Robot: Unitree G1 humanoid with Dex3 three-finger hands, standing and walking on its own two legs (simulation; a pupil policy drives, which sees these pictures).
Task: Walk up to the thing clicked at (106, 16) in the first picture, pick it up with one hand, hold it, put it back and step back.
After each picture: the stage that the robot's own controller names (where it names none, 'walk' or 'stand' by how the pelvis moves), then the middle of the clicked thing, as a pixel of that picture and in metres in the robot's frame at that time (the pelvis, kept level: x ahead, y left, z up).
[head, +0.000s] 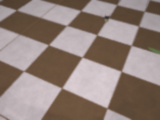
stand; (106, 17) +1.98 -0.43 -0.72
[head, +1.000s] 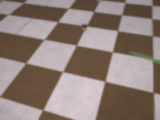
walk; (84, 26) +1.88 -0.01 -0.70
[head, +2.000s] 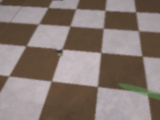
walk; (59, 50) +1.27 +0.27 -0.72
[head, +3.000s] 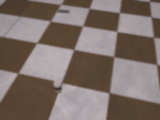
walk; (57, 86) +0.77 +0.22 -0.71
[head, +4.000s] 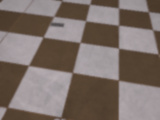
walk; out of the picture +0.44 +0.15 -0.69
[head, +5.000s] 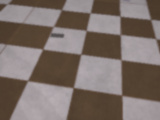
stand; out of the picture +0.31 +0.15 -0.72
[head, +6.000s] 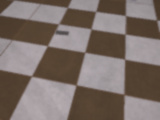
stand; out of the picture +0.33 +0.14 -0.72
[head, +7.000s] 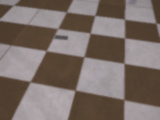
stand; out of the picture +0.30 +0.16 -0.72
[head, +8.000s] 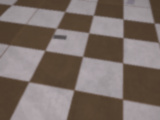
stand; out of the picture +0.30 +0.16 -0.73
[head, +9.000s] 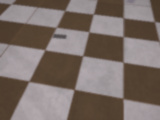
stand; out of the picture +0.29 +0.16 -0.73
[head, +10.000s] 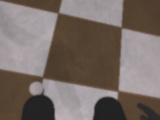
go down; (37, 90) +0.36 +0.18 -0.42
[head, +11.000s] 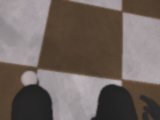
approach; (31, 81) +0.38 +0.20 -0.31
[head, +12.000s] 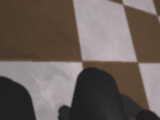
close in; out of the picture +0.36 +0.24 -0.22
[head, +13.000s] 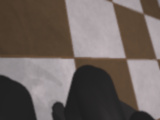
close; out of the picture +0.36 +0.23 -0.22
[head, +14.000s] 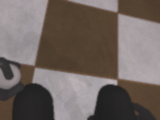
lift; (8, 81) +0.32 +0.24 -0.08
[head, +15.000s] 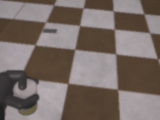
hold; (26, 98) +0.31 +0.17 +0.03
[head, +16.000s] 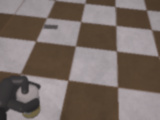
hold; (29, 102) +0.31 +0.18 -0.02
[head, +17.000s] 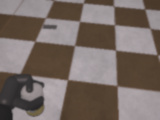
hold; (33, 100) +0.32 +0.16 -0.02
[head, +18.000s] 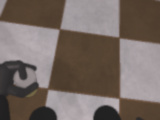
crouch; (27, 83) +0.36 +0.18 -0.09
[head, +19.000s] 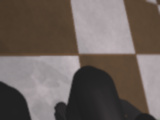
lower; out of the picture +0.37 +0.24 -0.23
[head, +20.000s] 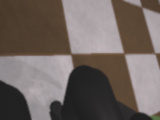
lower; out of the picture +0.36 +0.24 -0.23
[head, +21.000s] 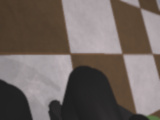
lower; out of the picture +0.36 +0.24 -0.23
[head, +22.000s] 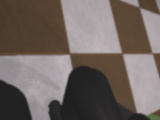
lower; out of the picture +0.36 +0.24 -0.23
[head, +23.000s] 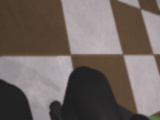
lower; out of the picture +0.36 +0.24 -0.23
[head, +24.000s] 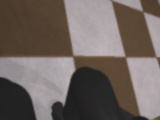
open; out of the picture +0.36 +0.24 -0.23
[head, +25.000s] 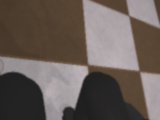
stand; out of the picture +0.37 +0.22 -0.24
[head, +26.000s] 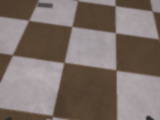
stand; out of the picture +0.34 +0.16 -0.60
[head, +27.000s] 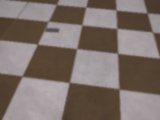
stand; out of the picture +0.33 +0.16 -0.66
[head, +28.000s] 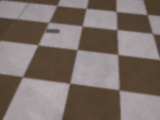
stand; out of the picture +0.33 +0.15 -0.67
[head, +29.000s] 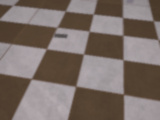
stand; out of the picture +0.35 +0.14 -0.72
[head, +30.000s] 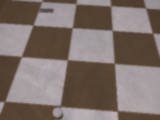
walk; (58, 114) +0.44 +0.16 -0.69
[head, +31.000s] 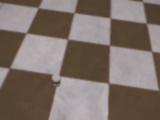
walk; (56, 80) +0.72 +0.14 -0.70
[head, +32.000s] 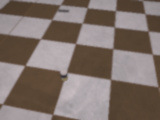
stand; (64, 75) +0.95 +0.18 -0.70
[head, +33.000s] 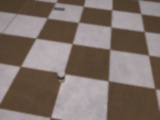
stand; (61, 76) +0.90 +0.15 -0.72
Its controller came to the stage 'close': yes
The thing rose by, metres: 0.70
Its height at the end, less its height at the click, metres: +0.00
